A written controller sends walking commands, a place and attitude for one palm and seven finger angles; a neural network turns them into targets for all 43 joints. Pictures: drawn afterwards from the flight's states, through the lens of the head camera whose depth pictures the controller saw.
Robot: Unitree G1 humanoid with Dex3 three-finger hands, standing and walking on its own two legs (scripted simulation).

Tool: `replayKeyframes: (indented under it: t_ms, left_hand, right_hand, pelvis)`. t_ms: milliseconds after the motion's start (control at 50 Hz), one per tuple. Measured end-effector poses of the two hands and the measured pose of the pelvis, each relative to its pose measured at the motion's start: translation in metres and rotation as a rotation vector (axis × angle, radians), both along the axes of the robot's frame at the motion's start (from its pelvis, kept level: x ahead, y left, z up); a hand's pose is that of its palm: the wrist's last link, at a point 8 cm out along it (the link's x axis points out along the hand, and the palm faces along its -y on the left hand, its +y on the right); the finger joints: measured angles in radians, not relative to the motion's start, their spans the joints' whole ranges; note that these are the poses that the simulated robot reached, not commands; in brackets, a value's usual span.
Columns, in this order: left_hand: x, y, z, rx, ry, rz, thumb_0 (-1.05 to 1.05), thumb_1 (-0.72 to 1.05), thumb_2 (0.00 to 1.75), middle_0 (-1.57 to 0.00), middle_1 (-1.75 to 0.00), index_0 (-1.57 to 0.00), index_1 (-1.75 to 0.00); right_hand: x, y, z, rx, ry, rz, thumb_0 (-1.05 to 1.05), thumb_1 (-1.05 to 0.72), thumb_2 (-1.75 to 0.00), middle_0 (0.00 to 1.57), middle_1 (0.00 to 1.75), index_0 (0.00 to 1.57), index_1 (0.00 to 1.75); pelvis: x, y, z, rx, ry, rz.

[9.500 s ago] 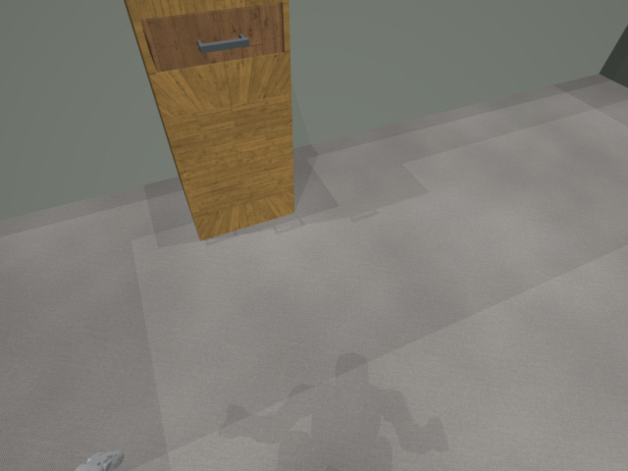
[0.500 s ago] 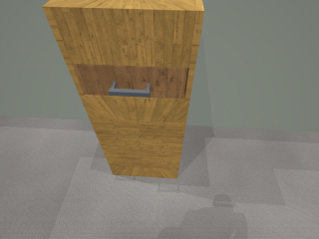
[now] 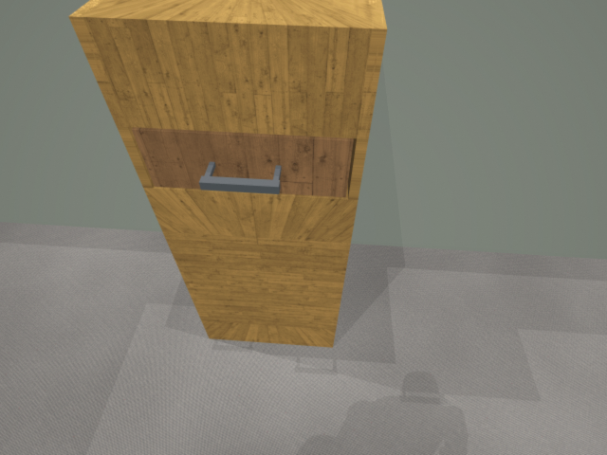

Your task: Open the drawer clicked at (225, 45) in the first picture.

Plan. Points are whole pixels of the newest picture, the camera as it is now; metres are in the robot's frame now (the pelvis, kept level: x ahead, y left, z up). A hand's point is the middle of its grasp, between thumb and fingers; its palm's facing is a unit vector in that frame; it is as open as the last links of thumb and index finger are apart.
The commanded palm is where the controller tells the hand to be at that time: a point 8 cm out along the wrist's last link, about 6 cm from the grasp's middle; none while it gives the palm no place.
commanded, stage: look again from close up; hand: left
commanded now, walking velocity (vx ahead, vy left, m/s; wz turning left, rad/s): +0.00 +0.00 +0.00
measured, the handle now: (242, 177) +0.56 +0.15 +0.03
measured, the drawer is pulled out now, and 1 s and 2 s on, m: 0.00 0.00 0.00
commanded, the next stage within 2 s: raise the hand with hooked fingers in 0.04 s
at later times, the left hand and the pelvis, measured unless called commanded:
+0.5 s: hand (171, 424) +0.17 +0.18 -0.04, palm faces -0.04 -0.23 -0.97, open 8.3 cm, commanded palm +0.14 +0.22 +0.00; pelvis -0.03 -0.01 -0.03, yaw -3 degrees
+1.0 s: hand (133, 371) +0.21 +0.22 +0.03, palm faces +0.02 -0.11 -0.99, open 11.2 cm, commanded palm +0.18 +0.23 +0.09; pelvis -0.03 +0.00 -0.01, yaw -1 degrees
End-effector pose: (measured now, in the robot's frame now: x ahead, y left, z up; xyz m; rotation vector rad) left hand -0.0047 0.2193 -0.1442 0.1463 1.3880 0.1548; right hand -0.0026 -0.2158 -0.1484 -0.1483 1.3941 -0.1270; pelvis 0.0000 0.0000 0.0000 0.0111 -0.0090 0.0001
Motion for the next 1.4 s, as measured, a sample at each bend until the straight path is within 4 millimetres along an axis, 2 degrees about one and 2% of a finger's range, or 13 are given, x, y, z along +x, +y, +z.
replayKeyframes:
  t_ms: [180,240,320,380,440,500,600,700,820,940,1040,1180,1400]
  left_hand:
    - [0.016,0.001,0.006,0.035,-0.038,-0.047,0.01,0.92,0.90,-0.21,-0.30,-0.20,-0.30]
    - [0.072,0.015,0.055,0.217,-0.351,-0.195,0.02,0.92,0.89,-0.21,-0.31,-0.20,-0.31]
    - [0.147,0.017,0.131,0.557,-0.698,-0.496,0.02,0.87,0.87,-0.21,-0.33,-0.20,-0.34]
    - [0.176,0.005,0.165,0.813,-0.855,-0.717,0.01,0.82,0.85,-0.21,-0.36,-0.20,-0.37]
    - [0.174,-0.013,0.169,0.927,-0.920,-0.873,0.01,0.75,0.83,-0.21,-0.40,-0.20,-0.40]
    - [0.153,-0.025,0.157,0.961,-0.924,-0.972,0.00,0.68,0.80,-0.22,-0.44,-0.21,-0.44]
    - [0.120,-0.016,0.145,1.064,-0.878,-1.018,0.00,0.55,0.75,-0.24,-0.52,-0.23,-0.52]
    - [0.135,0.006,0.165,1.177,-0.906,-0.945,0.00,0.43,0.70,-0.26,-0.59,-0.25,-0.60]
    - [0.172,0.009,0.198,1.168,-0.911,-0.915,0.00,0.29,0.64,-0.27,-0.68,-0.26,-0.68]
    - [0.187,0.004,0.216,1.089,-0.925,-1.015,0.00,0.15,0.58,-0.28,-0.77,-0.27,-0.77]
    - [0.191,0.013,0.230,1.106,-0.965,-1.033,0.00,0.04,0.53,-0.29,-0.85,-0.28,-0.85]
    - [0.207,0.028,0.253,1.160,-0.996,-0.994,0.00,-0.12,0.46,-0.30,-0.95,-0.29,-0.95]
    - [0.237,0.033,0.299,1.175,-1.017,-1.031,0.00,-0.37,0.35,-0.32,-1.11,-0.31,-1.12]
  right_hand:
    - [0.012,-0.009,0.001,-0.015,-0.028,0.003,0.01,-0.92,-0.90,0.20,0.30,0.20,0.30]
    - [0.038,-0.020,0.010,-0.060,-0.248,-0.009,0.02,-0.93,-0.90,0.20,0.30,0.20,0.30]
    - [0.091,-0.033,0.019,-0.072,-0.495,0.044,0.02,-0.92,-0.90,0.20,0.30,0.20,0.30]
    - [0.133,-0.040,0.033,-0.064,-0.623,0.079,0.02,-0.92,-0.90,0.20,0.30,0.20,0.30]
    - [0.167,-0.043,0.048,-0.050,-0.698,0.126,0.02,-0.91,-0.90,0.20,0.30,0.20,0.30]
    - [0.193,-0.041,0.060,-0.048,-0.733,0.197,0.01,-0.91,-0.90,0.20,0.30,0.20,0.30]
    - [0.218,-0.028,0.061,-0.049,-0.740,0.303,0.01,-0.91,-0.90,0.20,0.30,0.20,0.30]
    - [0.215,-0.005,0.046,-0.007,-0.710,0.320,0.01,-0.91,-0.90,0.20,0.30,0.20,0.30]
    - [0.181,0.015,0.034,0.064,-0.613,0.256,0.01,-0.91,-0.90,0.20,0.30,0.20,0.30]
    - [0.146,0.011,0.029,0.055,-0.514,0.199,0.01,-0.90,-0.90,0.20,0.30,0.21,0.30]
    - [0.134,-0.002,0.027,0.010,-0.462,0.177,0.01,-0.91,-0.90,0.20,0.30,0.21,0.30]
    - [0.147,-0.006,0.035,-0.020,-0.480,0.164,0.02,-0.91,-0.90,0.20,0.30,0.20,0.30]
    - [0.187,0.027,0.060,0.045,-0.583,0.197,0.01,-0.91,-0.90,0.20,0.30,0.20,0.30]
  pelvis:
    - [0.003,-0.003,-0.001,-0.008,0.008,-0.006]
    - [0.001,-0.002,-0.003,0.009,0.021,-0.012]
    - [-0.010,-0.001,-0.009,0.014,0.071,-0.001]
    - [-0.018,-0.004,-0.016,0.024,0.115,-0.028]
    - [-0.026,-0.008,-0.023,0.037,0.145,-0.052]
    - [-0.032,-0.013,-0.030,0.046,0.163,-0.052]
    - [-0.040,-0.020,-0.040,0.038,0.171,-0.020]
    - [-0.044,-0.022,-0.044,0.015,0.146,0.017]
    - [-0.041,-0.016,-0.031,0.008,0.105,0.013]
    - [-0.035,-0.006,-0.017,0.009,0.078,-0.010]
    - [-0.032,0.002,-0.013,0.005,0.068,-0.009]
    - [-0.029,0.012,-0.009,0.000,0.051,0.000]
    - [-0.026,0.019,0.000,-0.004,0.009,0.006]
